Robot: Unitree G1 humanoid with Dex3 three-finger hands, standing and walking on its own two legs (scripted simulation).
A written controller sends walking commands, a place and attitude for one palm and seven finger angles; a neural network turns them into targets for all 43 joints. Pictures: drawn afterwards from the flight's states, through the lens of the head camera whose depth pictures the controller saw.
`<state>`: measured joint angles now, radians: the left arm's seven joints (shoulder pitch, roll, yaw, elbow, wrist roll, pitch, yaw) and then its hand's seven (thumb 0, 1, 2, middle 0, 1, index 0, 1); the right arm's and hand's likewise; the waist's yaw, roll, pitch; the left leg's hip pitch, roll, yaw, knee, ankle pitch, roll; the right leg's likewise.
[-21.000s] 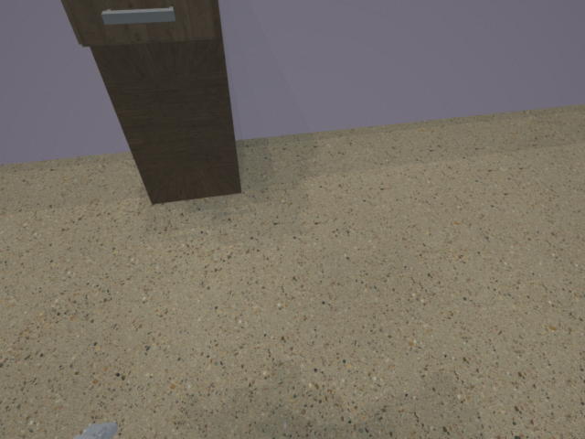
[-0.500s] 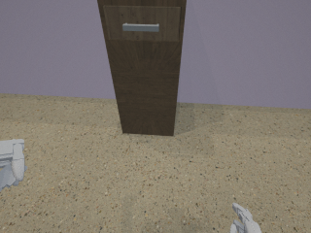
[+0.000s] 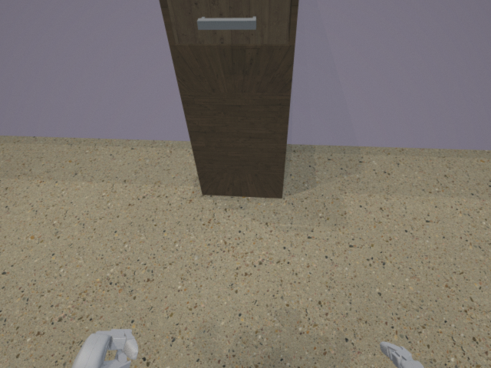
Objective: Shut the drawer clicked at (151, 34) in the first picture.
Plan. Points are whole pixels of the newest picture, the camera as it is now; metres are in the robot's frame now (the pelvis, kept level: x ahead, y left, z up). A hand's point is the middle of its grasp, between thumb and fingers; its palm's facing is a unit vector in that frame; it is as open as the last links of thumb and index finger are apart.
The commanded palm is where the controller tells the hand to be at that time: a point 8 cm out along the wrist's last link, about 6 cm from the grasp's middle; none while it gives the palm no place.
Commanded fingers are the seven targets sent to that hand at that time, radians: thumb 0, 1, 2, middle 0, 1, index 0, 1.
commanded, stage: let the arm hang, fingers relaxed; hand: left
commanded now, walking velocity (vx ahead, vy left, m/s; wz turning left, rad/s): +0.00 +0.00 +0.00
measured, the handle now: (227, 21) +1.06 +0.08 +0.14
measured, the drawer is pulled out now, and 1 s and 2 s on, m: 0.00 0.00 0.00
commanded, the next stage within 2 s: look to check the result in 0.88 s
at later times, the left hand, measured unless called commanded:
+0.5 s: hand out of the picture +0.00 +0.23 -0.15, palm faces +0.02 -0.95 -0.31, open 6.6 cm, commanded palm none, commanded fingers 0.00 0.90 0.90 -0.20 -0.30 -0.20 -0.30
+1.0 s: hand out of the picture +0.05 +0.24 -0.15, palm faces +0.01 -0.96 -0.26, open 7.3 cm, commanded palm none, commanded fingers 0.00 0.90 0.90 -0.20 -0.30 -0.20 -0.30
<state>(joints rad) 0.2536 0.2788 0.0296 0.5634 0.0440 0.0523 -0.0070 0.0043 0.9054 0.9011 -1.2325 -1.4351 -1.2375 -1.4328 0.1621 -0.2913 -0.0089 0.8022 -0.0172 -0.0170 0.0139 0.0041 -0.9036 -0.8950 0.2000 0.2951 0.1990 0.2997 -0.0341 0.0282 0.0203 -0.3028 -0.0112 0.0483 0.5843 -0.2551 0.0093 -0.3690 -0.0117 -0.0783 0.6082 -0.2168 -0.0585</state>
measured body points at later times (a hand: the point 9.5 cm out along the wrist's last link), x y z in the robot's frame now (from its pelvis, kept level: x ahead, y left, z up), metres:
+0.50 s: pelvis -0.01 +0.01 +0.01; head -0.01 -0.01 +0.46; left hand +0.00 +0.28 -0.13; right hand -0.03 -0.23 -0.15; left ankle +0.04 +0.12 -0.73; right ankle +0.07 -0.08 -0.72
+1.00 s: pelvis +0.00 +0.02 +0.02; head +0.00 +0.02 +0.47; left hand +0.05 +0.29 -0.13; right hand +0.01 -0.24 -0.14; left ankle +0.04 +0.12 -0.73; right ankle +0.07 -0.08 -0.73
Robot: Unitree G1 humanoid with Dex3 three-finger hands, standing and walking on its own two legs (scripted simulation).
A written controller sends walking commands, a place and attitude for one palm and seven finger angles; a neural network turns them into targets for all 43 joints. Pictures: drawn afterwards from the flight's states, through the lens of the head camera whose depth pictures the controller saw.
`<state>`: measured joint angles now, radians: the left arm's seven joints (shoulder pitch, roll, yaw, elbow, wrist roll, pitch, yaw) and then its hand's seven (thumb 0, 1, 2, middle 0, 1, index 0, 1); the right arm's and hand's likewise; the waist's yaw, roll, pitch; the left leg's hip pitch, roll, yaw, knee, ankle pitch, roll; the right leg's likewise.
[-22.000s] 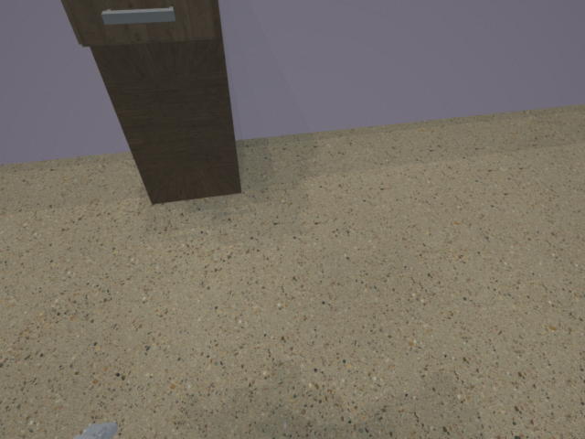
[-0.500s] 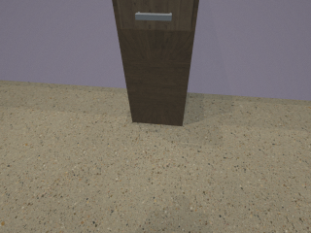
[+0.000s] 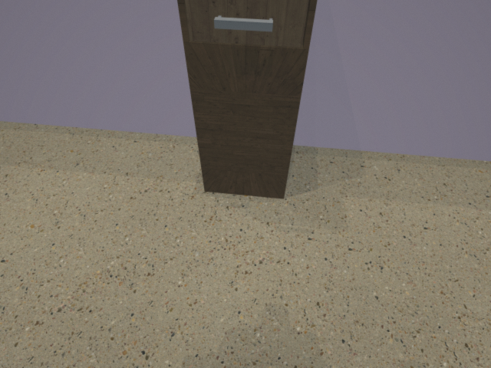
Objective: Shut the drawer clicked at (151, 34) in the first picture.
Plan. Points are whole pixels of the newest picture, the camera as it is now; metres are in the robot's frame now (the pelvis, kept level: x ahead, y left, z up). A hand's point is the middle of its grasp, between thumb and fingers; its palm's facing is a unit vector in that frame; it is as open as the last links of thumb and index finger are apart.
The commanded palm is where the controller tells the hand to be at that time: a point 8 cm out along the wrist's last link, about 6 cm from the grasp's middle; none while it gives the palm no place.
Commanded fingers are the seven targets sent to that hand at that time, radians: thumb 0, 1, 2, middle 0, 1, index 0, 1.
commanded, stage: look to check the result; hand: left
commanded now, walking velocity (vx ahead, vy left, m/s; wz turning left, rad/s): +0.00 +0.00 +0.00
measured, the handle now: (244, 21) +1.06 +0.06 +0.12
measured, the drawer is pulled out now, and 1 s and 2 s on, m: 0.00 0.00 0.00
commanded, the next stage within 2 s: stand and wait in 0.42 s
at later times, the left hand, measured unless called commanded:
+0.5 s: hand out of the picture +0.13 +0.23 -0.15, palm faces -0.01 -0.94 -0.33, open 7.3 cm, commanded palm none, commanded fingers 0.00 0.90 0.90 -0.20 -0.30 -0.20 -0.30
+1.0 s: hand (138, 352) +0.18 +0.21 -0.15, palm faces -0.03 -0.94 -0.35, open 7.3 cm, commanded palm none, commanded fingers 0.00 0.90 0.90 -0.20 -0.30 -0.20 -0.30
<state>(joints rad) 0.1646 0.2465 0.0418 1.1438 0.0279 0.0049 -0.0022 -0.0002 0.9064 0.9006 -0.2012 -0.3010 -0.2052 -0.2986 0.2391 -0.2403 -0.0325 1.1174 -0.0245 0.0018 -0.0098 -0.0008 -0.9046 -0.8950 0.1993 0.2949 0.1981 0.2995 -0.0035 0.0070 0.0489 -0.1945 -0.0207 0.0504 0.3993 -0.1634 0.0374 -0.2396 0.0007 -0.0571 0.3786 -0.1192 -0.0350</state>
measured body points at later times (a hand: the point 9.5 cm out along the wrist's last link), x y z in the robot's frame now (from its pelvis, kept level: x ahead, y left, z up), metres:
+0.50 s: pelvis +0.06 -0.01 +0.01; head +0.08 -0.02 +0.45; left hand +0.13 +0.28 -0.13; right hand +0.13 -0.29 -0.15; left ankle +0.04 +0.09 -0.74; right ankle +0.07 -0.10 -0.74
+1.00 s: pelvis +0.08 -0.03 +0.01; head +0.11 -0.04 +0.45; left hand +0.18 +0.26 -0.12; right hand +0.14 -0.32 -0.14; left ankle +0.04 +0.09 -0.74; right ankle +0.07 -0.10 -0.74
